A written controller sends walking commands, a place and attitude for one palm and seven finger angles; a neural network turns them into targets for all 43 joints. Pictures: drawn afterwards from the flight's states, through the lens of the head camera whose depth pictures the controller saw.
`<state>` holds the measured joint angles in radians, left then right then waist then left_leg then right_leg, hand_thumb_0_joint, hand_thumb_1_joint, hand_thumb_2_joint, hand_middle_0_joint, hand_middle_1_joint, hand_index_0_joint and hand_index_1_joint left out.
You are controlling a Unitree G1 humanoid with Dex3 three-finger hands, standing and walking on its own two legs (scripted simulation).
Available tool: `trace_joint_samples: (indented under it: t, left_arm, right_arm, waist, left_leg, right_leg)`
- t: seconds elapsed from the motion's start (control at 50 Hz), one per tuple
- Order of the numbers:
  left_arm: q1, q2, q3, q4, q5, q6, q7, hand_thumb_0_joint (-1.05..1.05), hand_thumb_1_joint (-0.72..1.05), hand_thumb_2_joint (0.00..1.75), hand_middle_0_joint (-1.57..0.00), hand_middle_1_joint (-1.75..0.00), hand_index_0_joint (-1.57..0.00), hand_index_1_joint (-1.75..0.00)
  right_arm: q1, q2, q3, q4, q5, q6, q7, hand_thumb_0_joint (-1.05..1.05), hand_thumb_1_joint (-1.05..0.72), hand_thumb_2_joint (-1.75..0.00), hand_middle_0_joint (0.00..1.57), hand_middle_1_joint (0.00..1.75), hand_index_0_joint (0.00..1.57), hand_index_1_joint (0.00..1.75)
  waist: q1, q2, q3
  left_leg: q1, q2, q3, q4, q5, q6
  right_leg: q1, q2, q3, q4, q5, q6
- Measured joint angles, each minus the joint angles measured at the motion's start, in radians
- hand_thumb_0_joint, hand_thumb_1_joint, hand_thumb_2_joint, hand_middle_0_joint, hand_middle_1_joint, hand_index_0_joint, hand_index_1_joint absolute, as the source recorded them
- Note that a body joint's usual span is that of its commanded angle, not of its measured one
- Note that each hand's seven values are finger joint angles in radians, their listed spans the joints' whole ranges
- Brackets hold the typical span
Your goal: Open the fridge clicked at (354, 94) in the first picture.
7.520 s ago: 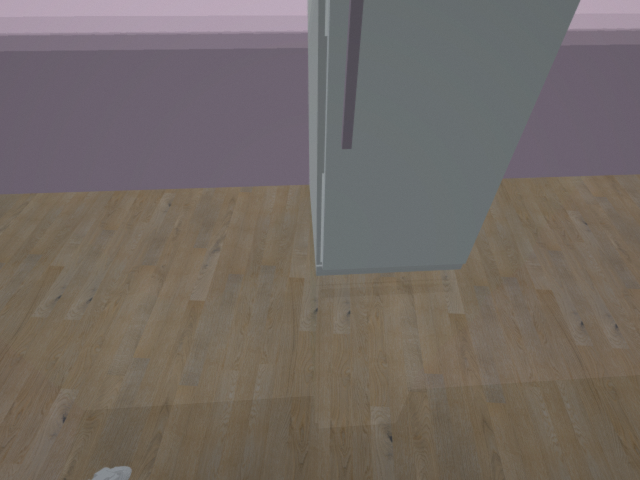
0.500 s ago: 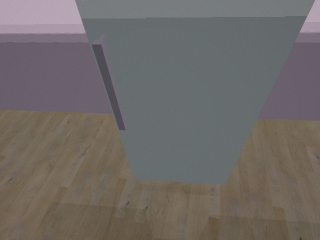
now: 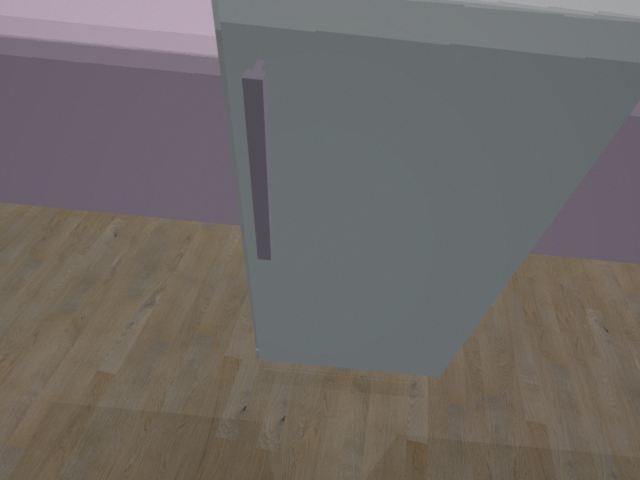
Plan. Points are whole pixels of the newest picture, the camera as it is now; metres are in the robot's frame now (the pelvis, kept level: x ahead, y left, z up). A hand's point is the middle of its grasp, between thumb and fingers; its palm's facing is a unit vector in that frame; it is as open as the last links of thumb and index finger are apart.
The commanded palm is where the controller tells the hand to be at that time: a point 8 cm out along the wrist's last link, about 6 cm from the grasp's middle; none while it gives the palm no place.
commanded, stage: come to a stop and stand still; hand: left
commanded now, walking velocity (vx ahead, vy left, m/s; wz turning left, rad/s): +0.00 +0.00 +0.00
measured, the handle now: (263, 175) +0.54 +0.14 +0.07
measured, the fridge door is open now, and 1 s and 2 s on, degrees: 0 0 0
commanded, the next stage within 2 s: look again from close up in 0.18 s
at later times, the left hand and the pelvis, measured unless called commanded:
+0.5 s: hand out of the picture -0.01 +0.16 -0.18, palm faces +0.03 -0.97 -0.23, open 7.3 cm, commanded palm none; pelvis -0.02 -0.02 -0.01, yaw +1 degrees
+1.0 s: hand out of the picture -0.07 +0.12 -0.18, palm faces +0.07 -0.98 -0.16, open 7.3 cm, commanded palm none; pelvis -0.05 -0.04 -0.01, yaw +2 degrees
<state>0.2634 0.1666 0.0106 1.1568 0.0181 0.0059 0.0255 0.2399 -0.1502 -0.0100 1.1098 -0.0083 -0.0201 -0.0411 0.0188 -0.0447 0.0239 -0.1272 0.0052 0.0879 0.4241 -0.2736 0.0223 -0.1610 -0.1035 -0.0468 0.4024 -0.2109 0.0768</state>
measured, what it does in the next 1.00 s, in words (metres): shifts its weight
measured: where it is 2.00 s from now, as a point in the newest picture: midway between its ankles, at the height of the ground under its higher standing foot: outside the picture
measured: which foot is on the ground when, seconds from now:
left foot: down 0.00-1.00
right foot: down 0.00-1.00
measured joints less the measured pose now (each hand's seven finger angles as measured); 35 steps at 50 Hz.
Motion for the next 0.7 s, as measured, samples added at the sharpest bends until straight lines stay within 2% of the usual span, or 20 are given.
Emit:
trace_joint_samples:
  t: [0.26, 0.36, 0.5, 0.7]
  left_arm:
    - [-0.032, 0.001, -0.003, -0.008, -0.004, -0.002, 0.004, 0.0, 0.91, 0.9, -0.2, -0.3, -0.2, -0.3]
    - [-0.03, -0.006, -0.017, -0.031, 0.003, -0.028, 0.018, 0.0, 0.91, 0.9, -0.2, -0.3, -0.2, -0.3]
    - [0.005, -0.008, -0.014, -0.053, 0.002, -0.011, 0.009, 0.0, 0.91, 0.9, -0.2, -0.3, -0.2, -0.3]
    - [0.046, -0.015, -0.014, -0.082, 0.002, -0.006, -0.002, 0.0, 0.91, 0.9, -0.2, -0.3, -0.2, -0.3]
  right_arm:
    - [0.058, 0.032, 0.009, 0.04, 0.0, 0.001, 0.009, 0.01, -0.91, -0.9, 0.2, 0.3, 0.2, 0.3]
    - [0.067, 0.02, 0.016, -0.023, -0.004, -0.015, 0.017, 0.01, -0.91, -0.9, 0.2, 0.3, 0.2, 0.3]
    - [0.073, -0.007, 0.01, -0.051, -0.007, 0.006, 0.013, 0.01, -0.91, -0.9, 0.2, 0.3, 0.2, 0.3]
    - [0.068, -0.025, 0.006, -0.075, -0.01, 0.017, 0.025, 0.01, -0.91, -0.9, 0.2, 0.3, 0.2, 0.3]
  waist:
    - [-0.021, 0.022, 0.016]
    - [-0.037, 0.045, 0.041]
    - [-0.03, 0.072, 0.003]
    - [-0.024, 0.055, -0.027]
  left_leg:
    - [0.018, -0.001, 0.001, -0.024, 0.011, -0.003]
    - [-0.058, 0.003, -0.012, 0.07, -0.015, -0.007]
    - [-0.061, 0.013, -0.023, 0.116, -0.028, -0.017]
    - [-0.077, 0.033, -0.033, 0.089, 0.019, -0.042]
  right_leg:
    - [0.01, 0.0, 0.001, -0.009, 0.002, -0.002]
    - [-0.058, -0.003, -0.008, 0.081, -0.026, -0.013]
    - [-0.065, 0.004, -0.015, 0.141, -0.052, -0.024]
    - [-0.088, 0.025, -0.025, 0.134, -0.022, -0.055]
